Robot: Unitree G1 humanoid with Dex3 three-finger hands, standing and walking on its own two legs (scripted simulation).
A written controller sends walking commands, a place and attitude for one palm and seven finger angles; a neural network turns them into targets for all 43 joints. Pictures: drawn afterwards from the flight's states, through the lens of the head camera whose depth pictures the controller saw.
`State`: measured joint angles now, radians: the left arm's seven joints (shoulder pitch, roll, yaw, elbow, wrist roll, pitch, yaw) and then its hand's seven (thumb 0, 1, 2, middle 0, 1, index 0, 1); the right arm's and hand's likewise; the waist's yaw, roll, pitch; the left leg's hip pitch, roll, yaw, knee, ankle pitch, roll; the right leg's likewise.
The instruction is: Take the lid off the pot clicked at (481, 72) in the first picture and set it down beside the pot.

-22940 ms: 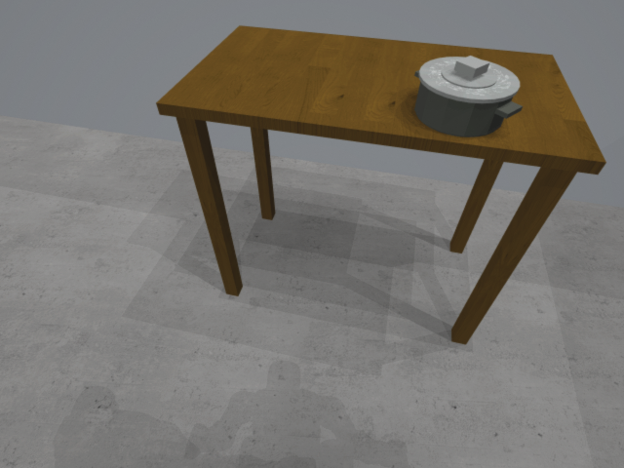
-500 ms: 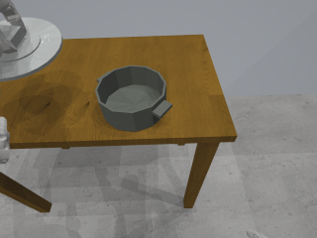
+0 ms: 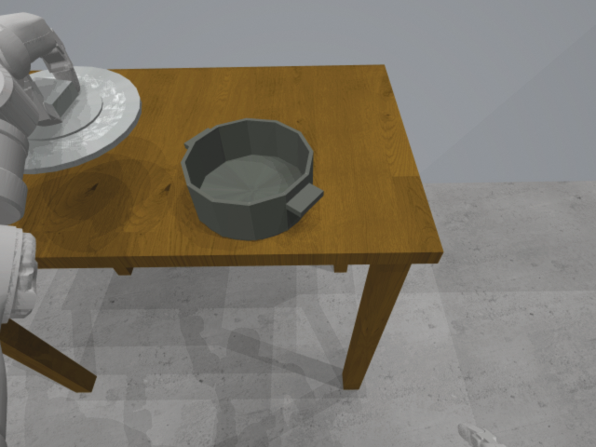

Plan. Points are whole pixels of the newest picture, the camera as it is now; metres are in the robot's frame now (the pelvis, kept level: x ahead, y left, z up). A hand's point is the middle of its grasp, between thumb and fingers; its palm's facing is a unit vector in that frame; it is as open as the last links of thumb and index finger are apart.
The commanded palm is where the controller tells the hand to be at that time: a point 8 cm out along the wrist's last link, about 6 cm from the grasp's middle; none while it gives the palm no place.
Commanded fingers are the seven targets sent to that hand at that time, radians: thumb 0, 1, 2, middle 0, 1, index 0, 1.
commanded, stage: lower the lid onto the table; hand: left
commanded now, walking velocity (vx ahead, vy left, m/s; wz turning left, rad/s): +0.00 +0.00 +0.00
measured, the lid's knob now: (47, 97) +0.48 +0.30 +0.23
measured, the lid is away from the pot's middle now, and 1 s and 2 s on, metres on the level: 0.23 0.23 0.24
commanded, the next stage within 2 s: none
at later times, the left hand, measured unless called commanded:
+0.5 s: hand (50, 124) +0.46 +0.31 +0.21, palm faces -0.30 -0.13 -0.95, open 8.4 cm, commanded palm +0.45 +0.30 +0.29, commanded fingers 0.00 0.48 1.13 -0.84 -0.98 -0.83 -0.98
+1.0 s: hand (68, 144) +0.46 +0.30 +0.18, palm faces -0.36 -0.12 -0.93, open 8.4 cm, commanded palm +0.46 +0.30 +0.25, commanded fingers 0.00 0.48 1.13 -0.84 -0.98 -0.83 -0.98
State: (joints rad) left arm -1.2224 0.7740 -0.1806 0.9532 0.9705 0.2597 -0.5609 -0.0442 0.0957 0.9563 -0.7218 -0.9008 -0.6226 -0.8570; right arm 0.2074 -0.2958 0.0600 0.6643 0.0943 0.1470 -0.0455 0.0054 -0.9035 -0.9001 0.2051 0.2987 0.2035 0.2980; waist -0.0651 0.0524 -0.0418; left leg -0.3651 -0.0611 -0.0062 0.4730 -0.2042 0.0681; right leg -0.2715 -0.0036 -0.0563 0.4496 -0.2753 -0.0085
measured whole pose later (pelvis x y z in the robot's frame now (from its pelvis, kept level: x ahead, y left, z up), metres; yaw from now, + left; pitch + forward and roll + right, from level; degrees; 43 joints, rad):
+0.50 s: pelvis +0.01 +0.00 +0.00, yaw -1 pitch +7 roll -1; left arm -1.15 0.80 -0.12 1.00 0.96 0.17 -0.54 -0.04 0.10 0.96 -0.72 -0.90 -0.62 -0.85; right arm 0.23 -0.30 0.05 0.67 0.10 0.15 -0.06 0.01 -0.90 -0.90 0.20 0.30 0.20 0.30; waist -0.09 0.04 -0.04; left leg -0.39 -0.06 0.00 0.49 -0.22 0.07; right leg -0.29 0.00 -0.05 0.44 -0.28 0.00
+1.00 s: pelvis +0.01 +0.01 +0.00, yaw -1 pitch +8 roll -2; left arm -1.10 0.76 -0.13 1.01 0.95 0.13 -0.51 -0.04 0.11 0.96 -0.72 -0.90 -0.61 -0.86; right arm 0.24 -0.29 0.04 0.66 0.10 0.18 -0.05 0.00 -0.90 -0.90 0.21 0.30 0.20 0.30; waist -0.09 0.04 -0.04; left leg -0.41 -0.06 0.01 0.51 -0.23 0.08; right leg -0.31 0.00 -0.04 0.46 -0.28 0.01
